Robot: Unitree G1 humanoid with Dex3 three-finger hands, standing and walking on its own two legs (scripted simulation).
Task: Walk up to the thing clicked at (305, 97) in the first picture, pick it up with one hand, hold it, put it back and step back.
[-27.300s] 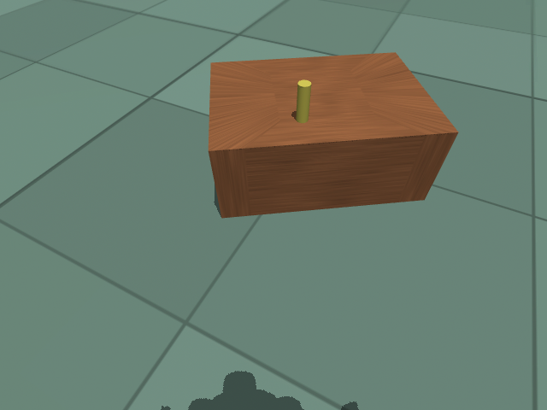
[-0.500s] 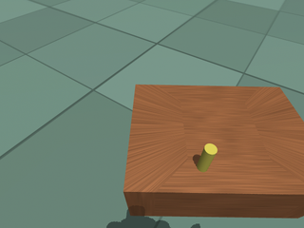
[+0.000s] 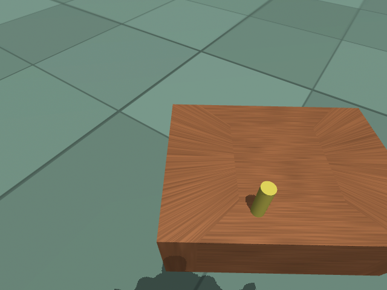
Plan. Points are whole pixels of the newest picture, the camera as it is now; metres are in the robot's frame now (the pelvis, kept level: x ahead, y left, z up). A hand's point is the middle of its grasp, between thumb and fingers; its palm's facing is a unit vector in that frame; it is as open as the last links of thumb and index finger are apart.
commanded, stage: stand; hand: right
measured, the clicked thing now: (262, 200) +0.45 -0.24 -0.28
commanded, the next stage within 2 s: step back in 0.04 s
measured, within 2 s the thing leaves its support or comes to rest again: neither
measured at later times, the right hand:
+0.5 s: hand out of the picture +0.04 -0.29 -0.18, palm faces -0.09 +0.93 -0.37, open 7.4 cm
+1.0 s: hand out of the picture -0.03 -0.27 -0.17, palm faces -0.01 +0.93 -0.36, open 7.4 cm
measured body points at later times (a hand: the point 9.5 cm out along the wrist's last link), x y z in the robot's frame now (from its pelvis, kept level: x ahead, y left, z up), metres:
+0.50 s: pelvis -0.07 -0.02 -0.02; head +0.01 -0.03 +0.42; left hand +0.00 +0.30 -0.13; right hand +0.05 -0.34 -0.15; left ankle -0.10 +0.11 -0.69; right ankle -0.05 -0.15 -0.75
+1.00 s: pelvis -0.17 -0.01 -0.03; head -0.11 -0.02 +0.42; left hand -0.08 +0.30 -0.14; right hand -0.03 -0.32 -0.15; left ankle -0.13 +0.12 -0.73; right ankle -0.17 -0.13 -0.75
